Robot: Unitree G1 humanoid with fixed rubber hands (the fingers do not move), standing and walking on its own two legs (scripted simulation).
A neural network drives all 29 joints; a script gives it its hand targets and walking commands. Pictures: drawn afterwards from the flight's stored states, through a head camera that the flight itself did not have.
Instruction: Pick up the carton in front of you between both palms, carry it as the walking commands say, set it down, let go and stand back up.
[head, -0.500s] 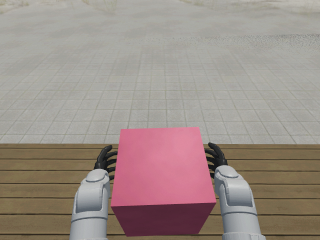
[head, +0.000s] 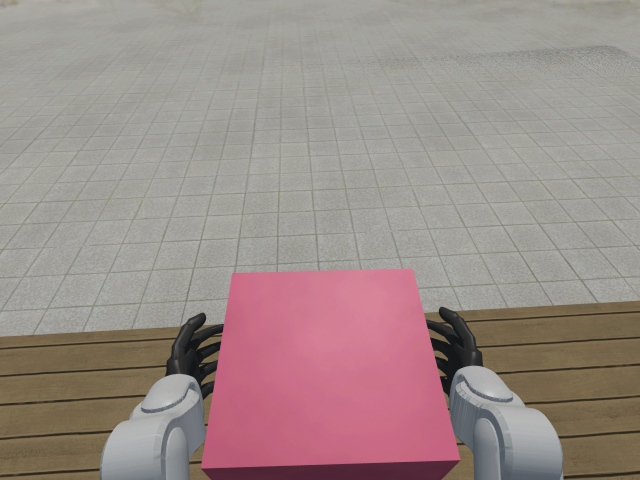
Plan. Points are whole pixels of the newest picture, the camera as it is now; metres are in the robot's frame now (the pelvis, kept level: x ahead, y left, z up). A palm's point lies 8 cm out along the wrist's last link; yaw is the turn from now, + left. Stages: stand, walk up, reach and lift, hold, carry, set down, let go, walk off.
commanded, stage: carry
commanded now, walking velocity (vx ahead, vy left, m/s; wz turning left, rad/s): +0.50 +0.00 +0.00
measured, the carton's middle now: (325, 398) +0.24 -0.01 +0.02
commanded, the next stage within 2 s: none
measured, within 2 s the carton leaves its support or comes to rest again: neither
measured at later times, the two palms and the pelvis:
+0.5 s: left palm (225, 211) +0.52 +0.13 +0.10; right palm (407, 199) +0.54 -0.17 +0.09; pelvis +0.31 -0.02 +0.00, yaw +2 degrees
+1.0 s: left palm (227, 104) +0.95 +0.17 +0.09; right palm (355, 96) +0.95 -0.14 +0.10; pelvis +0.62 +0.01 -0.01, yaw +2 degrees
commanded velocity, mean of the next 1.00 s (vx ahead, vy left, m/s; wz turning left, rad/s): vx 0.50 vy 0.00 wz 0.00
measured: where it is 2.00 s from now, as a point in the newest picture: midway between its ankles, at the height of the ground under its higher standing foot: (306, 258)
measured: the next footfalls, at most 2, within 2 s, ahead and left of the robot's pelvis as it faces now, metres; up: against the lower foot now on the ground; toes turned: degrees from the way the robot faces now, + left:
right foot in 0.10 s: +0.22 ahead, -0.12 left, +0.00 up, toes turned -12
left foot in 0.58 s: +0.55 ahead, +0.09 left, +0.00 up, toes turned +13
